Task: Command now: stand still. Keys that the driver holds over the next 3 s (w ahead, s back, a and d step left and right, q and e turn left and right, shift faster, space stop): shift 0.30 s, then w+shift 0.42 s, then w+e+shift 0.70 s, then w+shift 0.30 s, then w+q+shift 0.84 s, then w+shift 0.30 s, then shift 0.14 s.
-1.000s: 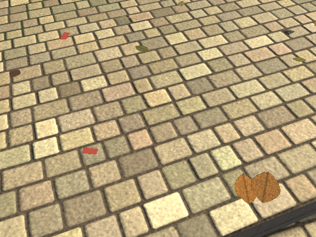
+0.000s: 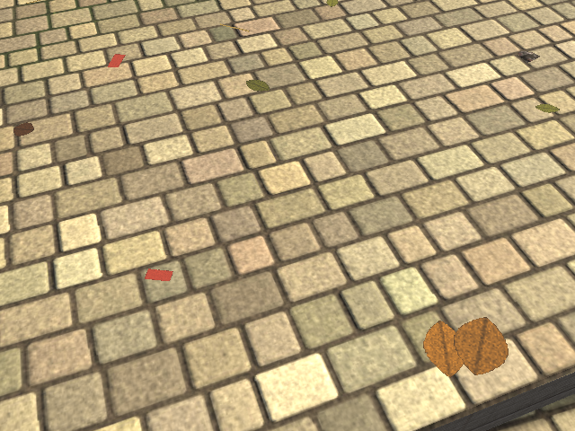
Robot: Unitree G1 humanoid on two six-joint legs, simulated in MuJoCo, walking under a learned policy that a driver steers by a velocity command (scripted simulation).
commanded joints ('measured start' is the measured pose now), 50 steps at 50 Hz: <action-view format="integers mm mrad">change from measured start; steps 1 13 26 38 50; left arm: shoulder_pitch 67 88 87 -87 -389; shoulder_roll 89 78 165 -18 -10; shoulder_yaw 14 16 86 36 -50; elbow -13 -19 -92 -274 -596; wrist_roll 0 0 7 31 -4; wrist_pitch -5 -7 -57 -51 12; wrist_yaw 3 4 -24 -86 -86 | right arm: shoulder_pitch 60 73 -122 247 356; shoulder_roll -81 -69 -77 -75 -138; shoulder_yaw -12 -13 -45 -51 12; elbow -7 0 -218 -101 -114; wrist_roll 0 0 -14 -29 68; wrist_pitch -3 -2 -85 -112 -109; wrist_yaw -3 -4 64 66 -3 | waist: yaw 0 0 11 13 88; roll -14 -15 -108 30 -15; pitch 34 41 120 73 -61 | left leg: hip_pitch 40 41 -323 52 -88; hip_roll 85 86 48 267 214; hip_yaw -64 -60 71 -230 284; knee -29 -27 281 -220 -302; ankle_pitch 175 172 -183 -355 1553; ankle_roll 32 29 91 203 82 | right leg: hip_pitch -86 -84 -20 -1080 -576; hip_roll -133 -135 -285 -92 33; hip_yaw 87 86 273 -5 -471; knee -60 -61 -293 1552 1136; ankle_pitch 285 295 -181 12 -168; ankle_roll -16 -17 -204 -83 -150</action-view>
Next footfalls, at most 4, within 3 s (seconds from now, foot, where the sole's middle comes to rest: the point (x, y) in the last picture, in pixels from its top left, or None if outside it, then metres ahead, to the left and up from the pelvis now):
0.60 left None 0.13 0.13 -0.78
1.06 right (323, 397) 0.52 -0.04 -0.60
1.48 left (304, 237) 0.95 -0.01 -0.60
1.86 right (451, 173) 1.17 -0.43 -0.60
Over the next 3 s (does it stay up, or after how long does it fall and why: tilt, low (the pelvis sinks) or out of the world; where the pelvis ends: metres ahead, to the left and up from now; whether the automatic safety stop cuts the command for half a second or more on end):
stays up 2.07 -0.60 0.18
